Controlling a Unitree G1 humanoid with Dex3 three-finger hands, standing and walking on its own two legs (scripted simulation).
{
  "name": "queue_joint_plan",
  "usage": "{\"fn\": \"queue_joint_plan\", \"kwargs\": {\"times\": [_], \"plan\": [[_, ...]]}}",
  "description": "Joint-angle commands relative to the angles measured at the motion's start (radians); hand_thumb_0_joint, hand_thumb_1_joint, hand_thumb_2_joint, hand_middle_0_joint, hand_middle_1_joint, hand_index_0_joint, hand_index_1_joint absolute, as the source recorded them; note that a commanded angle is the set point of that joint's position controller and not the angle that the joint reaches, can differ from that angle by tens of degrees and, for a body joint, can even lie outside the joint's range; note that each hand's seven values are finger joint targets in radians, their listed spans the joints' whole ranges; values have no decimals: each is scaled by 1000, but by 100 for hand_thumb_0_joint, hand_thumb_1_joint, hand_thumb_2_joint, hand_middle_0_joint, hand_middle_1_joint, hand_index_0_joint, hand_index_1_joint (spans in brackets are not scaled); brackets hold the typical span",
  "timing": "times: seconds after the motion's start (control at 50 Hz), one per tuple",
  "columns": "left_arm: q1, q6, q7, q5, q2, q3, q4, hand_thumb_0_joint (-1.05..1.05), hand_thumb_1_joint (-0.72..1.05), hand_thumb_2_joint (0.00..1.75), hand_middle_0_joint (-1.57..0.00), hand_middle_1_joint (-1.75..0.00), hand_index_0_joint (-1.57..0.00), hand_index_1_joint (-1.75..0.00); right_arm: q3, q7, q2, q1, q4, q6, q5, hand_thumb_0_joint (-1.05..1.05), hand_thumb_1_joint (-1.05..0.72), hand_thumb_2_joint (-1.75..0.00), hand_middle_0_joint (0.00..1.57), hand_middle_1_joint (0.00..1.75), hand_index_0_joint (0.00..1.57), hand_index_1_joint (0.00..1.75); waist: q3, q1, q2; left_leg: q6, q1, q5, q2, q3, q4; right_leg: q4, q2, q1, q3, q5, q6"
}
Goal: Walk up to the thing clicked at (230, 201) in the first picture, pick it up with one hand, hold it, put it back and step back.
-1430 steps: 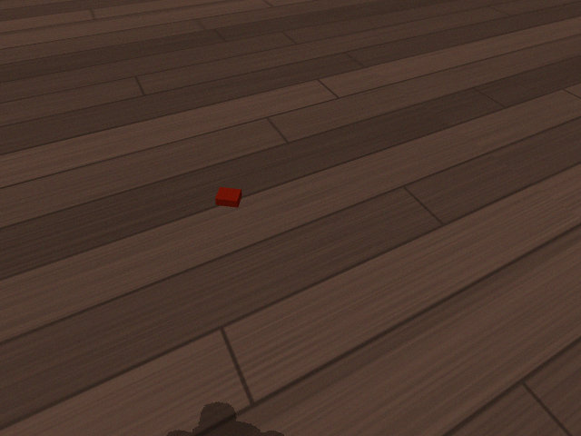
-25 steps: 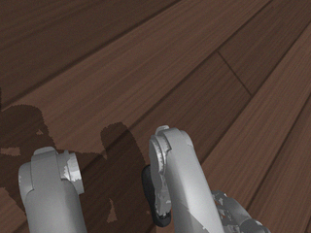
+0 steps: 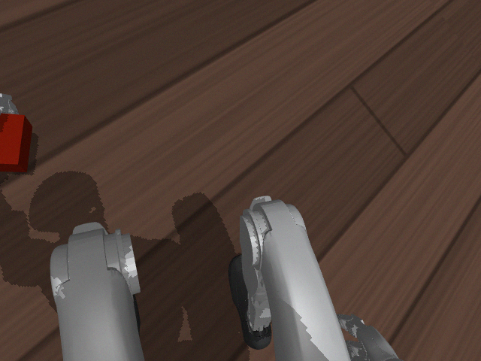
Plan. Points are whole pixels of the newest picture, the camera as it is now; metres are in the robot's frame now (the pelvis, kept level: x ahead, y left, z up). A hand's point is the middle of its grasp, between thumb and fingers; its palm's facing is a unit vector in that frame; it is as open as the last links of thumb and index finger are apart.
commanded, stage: lift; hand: left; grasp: from above
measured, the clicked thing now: out of the picture +0.46 +0.34 -0.17
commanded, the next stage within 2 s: hold in 1.68 s
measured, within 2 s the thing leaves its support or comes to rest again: neither
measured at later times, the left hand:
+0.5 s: hand out of the picture +0.39 +0.34 -0.02, palm faces -0.47 -0.07 -0.88, open 10.7 cm
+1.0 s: hand out of the picture +0.32 +0.30 +0.19, palm faces -0.45 -0.11 -0.89, open 10.7 cm
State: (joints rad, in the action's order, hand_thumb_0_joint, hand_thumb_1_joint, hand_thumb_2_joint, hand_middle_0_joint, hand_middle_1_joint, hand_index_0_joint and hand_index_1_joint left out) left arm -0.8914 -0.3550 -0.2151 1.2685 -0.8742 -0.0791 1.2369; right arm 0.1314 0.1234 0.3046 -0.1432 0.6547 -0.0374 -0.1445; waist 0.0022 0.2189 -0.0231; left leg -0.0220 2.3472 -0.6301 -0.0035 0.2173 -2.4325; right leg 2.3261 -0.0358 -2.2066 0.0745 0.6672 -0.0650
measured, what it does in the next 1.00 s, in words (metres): rises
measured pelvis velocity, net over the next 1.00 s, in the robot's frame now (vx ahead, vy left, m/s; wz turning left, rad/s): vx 0.01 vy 0.00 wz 0.14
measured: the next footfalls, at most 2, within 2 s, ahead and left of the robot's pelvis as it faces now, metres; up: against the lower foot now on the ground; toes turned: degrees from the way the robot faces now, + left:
none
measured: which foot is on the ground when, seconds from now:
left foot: down 0.00-1.00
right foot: down 0.00-1.00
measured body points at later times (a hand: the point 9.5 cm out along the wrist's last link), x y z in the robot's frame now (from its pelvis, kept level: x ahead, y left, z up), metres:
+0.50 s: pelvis +0.00 +0.00 +0.08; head +0.19 +0.08 +0.48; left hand +0.41 +0.34 +0.03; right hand +0.13 -0.26 -0.03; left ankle +0.08 +0.13 -0.29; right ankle +0.11 -0.14 -0.29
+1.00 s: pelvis +0.01 +0.00 +0.26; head +0.12 +0.03 +0.69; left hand +0.34 +0.31 +0.24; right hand +0.17 -0.25 +0.14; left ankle +0.08 +0.13 -0.29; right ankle +0.11 -0.14 -0.29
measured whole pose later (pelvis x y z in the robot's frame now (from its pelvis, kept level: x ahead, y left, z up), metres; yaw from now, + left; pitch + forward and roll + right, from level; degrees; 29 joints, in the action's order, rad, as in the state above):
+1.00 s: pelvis +0.01 +0.00 +0.26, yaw +8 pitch +22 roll -4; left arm -0.30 -0.20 0.02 0.98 -0.60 0.05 0.60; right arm -0.01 -0.04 0.25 -0.17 0.67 -0.05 0.02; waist 0.16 0.08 0.05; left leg -0.01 1.44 -0.55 -0.05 0.07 -1.59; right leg 1.54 0.00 -1.37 0.01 0.56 -0.05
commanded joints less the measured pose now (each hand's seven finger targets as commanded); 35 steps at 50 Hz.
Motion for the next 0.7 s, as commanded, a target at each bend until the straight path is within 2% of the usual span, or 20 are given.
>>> {"fn": "queue_joint_plan", "kwargs": {"times": [0.0,0.04,0.06,0.12,0.14,0.24,0.26,0.32,0.34,0.36,0.4,0.42,0.44,0.46,0.52,0.54,0.58,0.62,0.64,0.68], "plan": [[-334,36,-20,-59,-284,-58,-208,0,75,82,-109,-70,-110,-69,-113,-22,263,-169,-37,3,10,0,-92,-91,20,30,20,30,721,-16,407,31,-617,76,-2,-129,319,-253,-21,248,109,-139,106],[-341,56,3,-81,-291,-60,-252,0,75,83,-109,-71,-110,-70,-122,-23,255,-177,-32,1,23,0,-92,-91,20,30,20,30,767,-27,426,33,-644,64,-5,-127,356,-260,-21,272,99,-142,101],[-298,69,15,-88,-286,-69,-241,0,76,84,-110,-70,-111,-69,-132,-24,257,-179,-31,-1,28,0,-92,-91,20,30,20,30,756,-42,426,32,-657,75,-3,-128,368,-261,-15,276,97,-150,101],[-272,80,61,-110,-270,-62,-309,0,77,82,-111,-67,-112,-66,-146,-26,245,-190,-32,-8,41,0,-92,-91,20,30,20,30,786,-42,392,38,-681,108,-3,-131,376,-286,-15,310,85,-173,101],[-265,79,75,-116,-279,-68,-355,0,75,81,-110,-67,-111,-66,-149,-29,239,-189,-33,-13,47,0,-92,-91,20,30,20,30,814,-56,395,40,-699,133,-2,-137,386,-297,-13,332,76,-189,99],[-217,44,138,-173,-265,-91,-456,0,70,79,-105,-66,-106,-64,-173,-40,215,-197,-30,-21,65,0,-92,-90,20,30,20,30,837,-65,345,47,-720,166,1,-153,411,-346,-7,387,49,-210,97],[-199,37,150,-179,-250,-80,-447,0,70,79,-105,-66,-106,-65,-175,-42,206,-197,-33,-20,65,0,-92,-91,20,30,20,30,830,-63,329,50,-735,167,-4,-152,417,-360,-12,389,44,-209,96],[-165,12,160,-196,-240,-89,-494,0,67,83,-103,-69,-104,-68,-184,-52,194,-187,-43,-19,73,0,-92,-91,20,30,20,30,808,-77,310,51,-728,125,-2,-163,452,-407,-8,414,33,-177,96],[-152,6,163,-201,-215,-76,-519,0,64,86,-103,-67,-103,-68,-185,-54,188,-184,-45,-20,74,0,-92,-91,20,30,20,30,812,-78,315,50,-740,118,-2,-167,466,-423,-9,432,30,-173,95],[-159,1,163,-203,-229,-86,-546,0,65,84,-103,-67,-103,-67,-190,-56,190,-180,-48,-19,79,0,-92,-91,20,30,20,30,821,-83,317,49,-755,92,-3,-158,493,-431,-8,434,32,-153,97],[-97,3,166,-211,-207,-90,-559,0,66,84,-102,-69,-103,-69,-198,-62,191,-169,-57,-19,86,0,-91,-90,20,30,20,30,799,-100,330,45,-789,63,-9,-143,551,-442,-4,436,38,-137,96],[-86,4,170,-214,-180,-67,-576,0,66,84,-102,-70,-102,-70,-200,-64,189,-169,-65,-20,90,0,-91,-91,20,30,20,30,804,-96,324,45,-804,48,-10,-138,573,-461,-8,450,38,-130,96],[-82,9,169,-217,-196,-81,-603,0,65,84,-100,-71,-101,-70,-202,-69,191,-164,-70,-21,95,0,-91,-90,20,30,20,30,815,-103,318,47,-821,38,-10,-137,590,-476,-7,462,37,-122,96],[-39,18,171,-220,-177,-72,-596,0,65,83,-99,-73,-100,-71,-205,-72,186,-162,-71,-24,99,0,-91,-90,20,30,20,30,808,-106,299,48,-832,42,-10,-141,604,-500,-8,484,34,-124,95],[-16,41,176,-234,-180,-82,-681,0,64,80,-98,-70,-99,-68,-213,-84,185,-147,-84,-26,112,0,-91,-90,20,30,20,30,829,-121,295,46,-907,41,-16,-123,673,-532,-6,528,34,-126,94],[6,51,182,-239,-159,-71,-683,0,64,82,-99,-69,-99,-68,-221,-89,184,-140,-81,-27,117,0,-91,-90,20,30,20,30,814,-120,292,45,-940,47,-20,-122,693,-552,-6,542,30,-133,93],[43,69,187,-253,-148,-75,-723,0,62,81,-96,-71,-97,-69,-221,-98,179,-132,-83,-26,125,0,-91,-90,20,30,20,30,787,-124,298,43,-977,39,-22,-102,751,-573,-2,571,32,-134,89],[45,82,193,-266,-118,-47,-768,0,59,81,-95,-68,-96,-68,-220,-109,165,-125,-84,-24,129,0,-91,-90,20,30,20,30,785,-118,289,43,-1021,47,-24,-119,775,-627,-4,617,23,-138,87],[67,91,195,-272,-119,-60,-779,0,59,80,-94,-70,-95,-69,-220,-113,167,-125,-81,-22,133,0,-91,-90,20,30,20,30,787,-124,276,44,-1045,66,-24,-117,795,-646,-1,637,21,-148,86],[116,104,201,-285,-101,-49,-798,0,57,78,-92,-68,-93,-67,-218,-123,157,-116,-82,-18,138,0,-91,-90,20,30,20,30,774,-127,261,44,-1078,80,-23,-128,827,-694,-2,691,13,-154,85]]}}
